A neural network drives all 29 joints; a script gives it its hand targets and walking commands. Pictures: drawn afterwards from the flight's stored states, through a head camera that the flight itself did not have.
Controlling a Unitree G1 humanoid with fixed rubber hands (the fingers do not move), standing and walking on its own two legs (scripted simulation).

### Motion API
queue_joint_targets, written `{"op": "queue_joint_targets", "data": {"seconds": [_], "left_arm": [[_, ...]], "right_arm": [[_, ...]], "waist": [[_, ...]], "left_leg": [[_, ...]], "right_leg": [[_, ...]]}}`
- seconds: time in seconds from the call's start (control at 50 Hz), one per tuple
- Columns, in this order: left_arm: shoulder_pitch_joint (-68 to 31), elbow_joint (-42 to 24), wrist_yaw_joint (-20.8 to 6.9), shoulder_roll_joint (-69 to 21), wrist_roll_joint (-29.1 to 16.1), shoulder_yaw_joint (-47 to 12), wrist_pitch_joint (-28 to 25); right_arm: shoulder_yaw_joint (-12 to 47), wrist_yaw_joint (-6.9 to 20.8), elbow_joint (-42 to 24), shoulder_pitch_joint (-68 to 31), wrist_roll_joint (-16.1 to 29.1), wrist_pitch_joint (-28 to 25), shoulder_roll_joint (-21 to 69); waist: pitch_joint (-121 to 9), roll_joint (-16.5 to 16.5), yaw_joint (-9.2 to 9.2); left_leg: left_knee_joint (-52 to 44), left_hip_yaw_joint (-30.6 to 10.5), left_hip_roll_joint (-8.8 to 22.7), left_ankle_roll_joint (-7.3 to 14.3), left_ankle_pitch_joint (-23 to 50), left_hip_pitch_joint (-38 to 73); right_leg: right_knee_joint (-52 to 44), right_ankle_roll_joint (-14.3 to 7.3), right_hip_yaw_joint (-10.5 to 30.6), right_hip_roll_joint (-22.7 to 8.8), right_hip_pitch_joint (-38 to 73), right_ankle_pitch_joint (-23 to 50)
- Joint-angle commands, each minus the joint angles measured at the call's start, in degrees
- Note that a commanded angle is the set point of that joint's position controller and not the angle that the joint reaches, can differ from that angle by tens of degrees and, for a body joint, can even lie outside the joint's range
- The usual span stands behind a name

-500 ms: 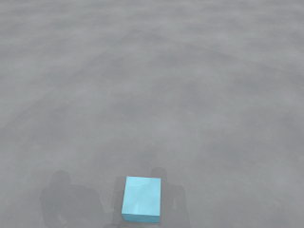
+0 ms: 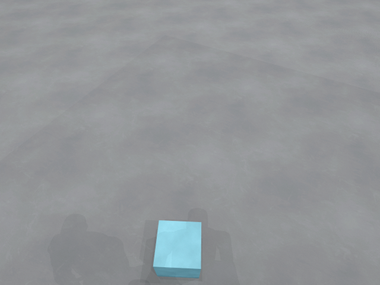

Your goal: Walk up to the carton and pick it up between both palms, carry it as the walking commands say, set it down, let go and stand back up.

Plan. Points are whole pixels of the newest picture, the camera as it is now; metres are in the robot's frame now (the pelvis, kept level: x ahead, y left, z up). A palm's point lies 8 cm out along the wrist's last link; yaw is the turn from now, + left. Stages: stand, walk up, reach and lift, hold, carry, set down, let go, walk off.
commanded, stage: walk up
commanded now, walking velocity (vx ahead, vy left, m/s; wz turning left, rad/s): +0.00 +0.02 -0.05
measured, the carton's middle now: (179, 249) +0.38 +0.06 -0.68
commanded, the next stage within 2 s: none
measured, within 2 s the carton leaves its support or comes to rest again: neither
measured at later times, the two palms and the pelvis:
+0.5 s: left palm out of the picture +0.00 +0.22 -0.15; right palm out of the picture -0.05 -0.20 -0.15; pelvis +0.00 +0.01 +0.00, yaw -1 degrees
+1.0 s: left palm out of the picture +0.00 +0.27 -0.15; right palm out of the picture -0.01 -0.20 -0.15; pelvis -0.01 +0.04 -0.01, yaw -2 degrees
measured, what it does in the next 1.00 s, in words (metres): stands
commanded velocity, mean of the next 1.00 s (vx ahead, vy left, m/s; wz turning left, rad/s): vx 0.00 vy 0.05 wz -0.06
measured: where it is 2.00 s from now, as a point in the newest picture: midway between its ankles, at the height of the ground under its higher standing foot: outside the picture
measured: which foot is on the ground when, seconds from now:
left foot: down 0.00-1.00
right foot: down 0.00-1.00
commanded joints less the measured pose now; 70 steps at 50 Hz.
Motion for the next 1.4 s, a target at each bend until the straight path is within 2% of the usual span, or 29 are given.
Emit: {"op": "queue_joint_targets", "data": {"seconds": [0.0,0.78,0.8,0.82,0.84,0.86,0.88,0.9,0.92,0.94,0.96,0.98,1.0,1.02,1.04,1.06,1.08,1.1,1.12,1.16,1.22,1.26,1.28,1.3,1.32,1.34,1.36,1.38], "left_arm": [[4.84,-0.69,0.12,4.35,0.06,0.61,-0.13],[3.18,-6.39,0.65,6.45,0.65,1.23,0.87],[4.67,-6.76,1.63,10.62,0.92,2.76,1.15],[4.41,-6.41,1.13,8.68,0.83,1.98,1.16],[6.78,-6.4,2.15,13.07,1.08,3.76,1.49],[6.11,-5.82,1.58,10.29,1.11,2.38,1.45],[7.6,-6.23,2.49,14.85,1.16,4.36,1.79],[5.09,-5.68,1.9,10.44,1.1,2.38,1.85],[5.59,-6.82,2.71,14.82,1.14,4.19,2.03],[2.03,-6.16,1.98,9.5,0.68,2.16,2.26],[0.91,-8.32,2.38,12.26,0.94,3.17,2.09],[-0.78,-7.96,1.67,6.45,-0.12,1.42,2.21],[-2.16,-9.92,1.87,5.26,0.08,1.49,2.29],[-0.37,-8.56,1.76,6.21,0.99,1.96,2.97],[0.41,-8.31,1.34,5.59,0.93,1.52,3.13],[0.09,-7.94,0.83,6.15,1.39,1.91,3.33],[-0.32,-7.94,0.62,5.6,1.58,1.89,3.36],[0.2,-7.9,0.83,6.82,1.82,2.41,3.4],[-0.14,-8.19,1.16,7.44,1.94,2.85,3.48],[-0.29,-8.57,1.62,7.24,1.53,2.9,3.5],[-1.32,-9.77,1.61,7.02,1.12,3.05,3.38],[-0.52,-10.11,1.52,6.48,0.89,3.0,3.11],[0.62,-10.09,1.48,6.05,0.81,2.92,2.85],[3.4,-9.66,1.49,5.94,0.84,2.89,2.42],[8.4,-8.74,1.67,6.76,1.19,3.06,1.73],[12.72,-7.83,1.94,11.75,2.61,4.2,1.19],[8.95,-8.77,2.12,16.01,3.03,4.77,1.45],[6.76,-8.21,2.12,14.62,2.08,5.05,1.3]], "right_arm": [[-0.61,-0.16,-0.01,6.37,0.01,-0.01,-3.97],[-2.07,-0.6,-4.08,4.92,-0.32,1.28,-7.24],[-3.46,0.01,-5.74,2.4,-1.32,1.6,-11.13],[-2.28,-0.27,-5.69,4.49,-0.45,1.48,-6.19],[-3.61,0.36,-7.19,1.25,-1.81,1.81,-10.42],[-1.84,0.03,-6.93,4.35,-0.42,1.69,-3.74],[-3.52,0.72,-8.56,0.81,-1.87,1.85,-9.45],[-1.4,0.32,-8.03,4.26,-0.39,1.71,-2.15],[-3.3,1.02,-9.52,1.2,-1.89,1.82,-9.16],[-1.31,0.55,-9.05,4.5,-0.22,1.29,-2.12],[-3.09,0.96,-9.18,4.54,-1.48,1.46,-9.89],[-2.54,0.46,-9.42,6.74,-0.35,0.45,-7.52],[-2.84,0.22,-7.61,7.05,-0.21,0.93,-11.57],[-3.21,0.21,-8.76,6.2,-1.14,0.42,-10.88],[-1.93,0.0,-8.58,4.62,-1.44,0.39,-9.56],[-1.19,0.07,-10.07,2.13,-1.55,0.15,-8.1],[-0.44,-0.23,-10.31,0.41,-1.44,0.35,-7.83],[-0.69,0.13,-11.44,-2.05,-1.88,0.82,-9.09],[-1.31,0.4,-11.72,-2.05,-2.19,1.33,-10.01],[-1.89,0.7,-11.8,-0.75,-2.3,1.9,-10.76],[-2.14,0.87,-11.46,-0.05,-2.21,1.88,-10.7],[-2.27,0.98,-11.23,-0.09,-1.94,1.68,-10.78],[-2.25,1.02,-11.16,-0.46,-1.68,1.63,-10.72],[-2.25,1.09,-11.29,-1.16,-1.33,1.58,-10.68],[-2.27,1.16,-11.9,-2.79,-0.82,1.46,-10.66],[-1.83,1.5,-13.58,-3.43,-0.25,0.87,-8.44],[-2.39,1.43,-13.89,-2.07,-0.96,1.07,-7.51],[-2.02,1.84,-13.17,-3.38,-1.0,1.19,-7.22]], "waist": [[2.48,-0.86,0.0],[1.33,-1.12,0.11],[2.49,0.62,1.35],[-0.44,-5.9,-0.23],[2.69,-3.77,2.08],[-1.49,-11.35,0.02],[2.6,-8.29,2.57],[-1.45,-13.77,-0.45],[2.68,-8.49,1.91],[-1.92,-13.34,-2.27],[1.7,-3.49,-0.69],[-2.46,-2.19,-4.15],[-2.16,9.25,-2.06],[-2.6,2.69,-2.96],[-2.31,6.24,-0.52],[-0.5,4.9,-0.61],[1.13,6.89,0.63],[1.75,9.25,0.23],[2.18,9.9,-0.27],[1.32,8.61,-1.45],[-0.04,6.23,-2.0],[-0.58,5.39,-1.55],[-0.43,4.37,-0.66],[-0.55,2.69,1.25],[-0.4,-1.34,4.53],[-1.14,-16.35,6.28],[2.55,-22.54,3.89],[2.56,-14.85,3.74]], "left_leg": [[-4.47,-4.93,7.35,-0.42,9.07,1.05],[-2.62,-3.56,7.79,1.92,8.67,1.63],[2.98,-0.43,5.4,1.47,8.06,-3.34],[1.37,-2.06,5.59,0.75,5.86,1.08],[8.62,0.13,3.39,0.14,5.3,-7.65],[4.71,-3.18,3.75,-0.65,2.67,-0.26],[13.02,-0.91,1.58,-0.83,1.69,-10.46],[5.14,-4.63,2.85,-0.98,-0.81,-0.32],[12.32,-1.93,1.62,-0.9,0.74,-8.6],[1.06,-5.29,4.02,-0.81,0.7,3.6],[3.96,-4.16,4.57,-0.1,7.5,1.33],[-4.63,-13.54,14.12,0.8,14.89,11.35],[-6.86,-13.79,17.15,4.43,20.49,4.95],[-6.64,-19.01,23.68,5.58,27.76,6.57],[-6.62,-14.87,19.47,6.09,29.44,1.86],[-7.03,-13.87,18.62,5.56,29.79,0.95],[-6.94,-8.77,15.24,5.14,30.2,-2.77],[-6.85,-6.29,12.92,6.12,27.38,-2.79],[-6.44,-5.7,11.96,6.7,27.94,-2.3],[-6.19,-6.76,11.94,8.26,25.73,-0.75],[-7.0,-9.59,12.7,9.72,14.52,-0.36],[-7.11,-10.98,13.04,9.84,7.48,-1.59],[-6.36,-10.98,12.89,9.35,5.7,-3.44],[-4.45,-9.84,12.14,7.93,2.73,-7.1],[-0.03,-7.66,10.84,4.88,2.86,-14.91],[14.08,-1.64,4.19,0.16,-1.33,-25.49],[26.85,-1.45,-0.68,-2.72,-16.4,-30.78],[33.37,-5.67,3.07,-2.45,-13.7,-26.48]], "right_leg": [[-3.8,-1.63,2.66,-5.97,-3.86,11.9],[1.77,-0.39,2.15,-6.06,-8.06,11.44],[2.75,-1.87,5.41,-9.62,-6.03,16.04],[0.01,-2.04,6.5,-9.2,-7.68,13.52],[-0.56,-4.6,12.58,-14.3,-4.22,17.66],[-3.86,-5.22,12.7,-12.83,-7.16,13.25],[-4.28,-7.66,18.91,-17.84,-3.84,17.18],[-5.24,-6.98,14.42,-13.78,-8.05,12.97],[-4.41,-7.81,19.13,-17.97,-6.13,16.72],[-3.55,-5.08,10.41,-10.55,-11.21,10.28],[0.22,-3.68,11.59,-12.16,-13.18,11.48],[9.35,-0.32,1.31,-2.02,-19.06,-1.07],[17.19,0.91,-3.49,-1.77,-16.79,-10.26],[24.04,1.39,-2.99,-1.52,-17.43,-13.28],[26.36,1.17,-2.64,-4.51,-13.86,-13.68],[27.3,0.73,-2.72,-3.98,-14.62,-12.76],[28.32,0.8,-3.04,-4.79,-13.38,-11.55],[28.87,0.81,-5.03,-4.22,-13.74,-12.2],[29.46,0.68,-6.29,-3.6,-14.21,-12.6],[27.44,0.53,-7.8,-3.53,-14.15,-13.5],[21.6,-0.17,-8.44,-3.78,-12.15,-13.25],[16.37,-1.12,-8.79,-3.62,-9.11,-12.67],[12.22,-1.74,-9.01,-3.51,-6.2,-11.4],[5.61,-2.53,-9.12,-3.73,-0.73,-8.4],[-4.09,-3.4,-6.32,-7.1,8.96,-1.48],[-13.11,-6.39,10.55,-21.09,17.85,-3.38],[-15.07,-11.71,23.2,-32.41,12.61,14.72],[-13.85,-15.05,18.66,-30.81,7.21,14.32]]}}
